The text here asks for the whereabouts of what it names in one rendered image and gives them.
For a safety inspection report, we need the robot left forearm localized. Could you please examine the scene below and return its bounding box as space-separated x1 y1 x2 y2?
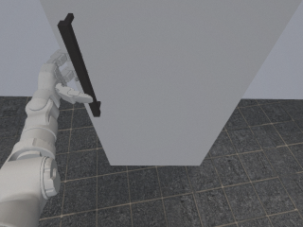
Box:
0 89 61 172

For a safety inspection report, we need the robot left upper arm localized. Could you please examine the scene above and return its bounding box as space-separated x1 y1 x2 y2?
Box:
0 156 61 227

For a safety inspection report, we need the fridge door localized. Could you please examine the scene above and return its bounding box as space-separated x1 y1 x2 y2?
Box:
40 0 302 166

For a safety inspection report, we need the robot left hand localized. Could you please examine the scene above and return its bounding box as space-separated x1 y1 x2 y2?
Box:
38 49 94 104

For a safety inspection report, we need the handle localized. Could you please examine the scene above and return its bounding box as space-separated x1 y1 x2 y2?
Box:
57 13 101 117

